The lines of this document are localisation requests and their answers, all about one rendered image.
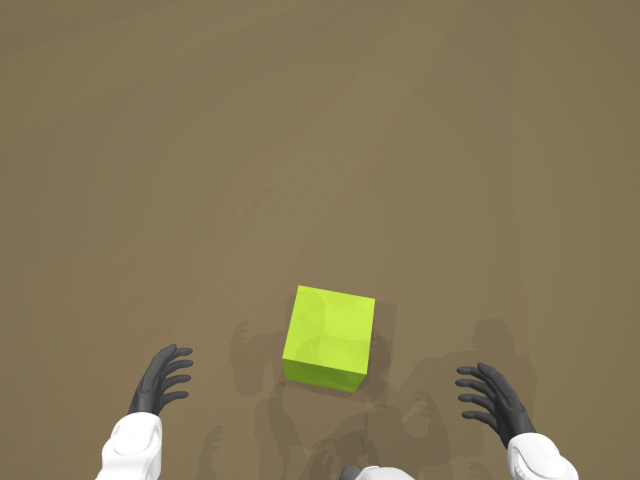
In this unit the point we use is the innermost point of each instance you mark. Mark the right robot forearm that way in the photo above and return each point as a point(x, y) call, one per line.
point(532, 456)

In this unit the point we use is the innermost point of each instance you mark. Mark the robot right hand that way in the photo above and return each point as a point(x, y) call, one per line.
point(508, 416)

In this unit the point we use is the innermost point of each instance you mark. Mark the robot left hand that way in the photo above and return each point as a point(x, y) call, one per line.
point(149, 396)

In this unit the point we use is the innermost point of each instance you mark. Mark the left robot forearm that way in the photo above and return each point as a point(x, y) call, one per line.
point(134, 450)

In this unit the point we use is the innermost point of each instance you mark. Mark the carton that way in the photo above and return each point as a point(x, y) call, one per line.
point(328, 339)

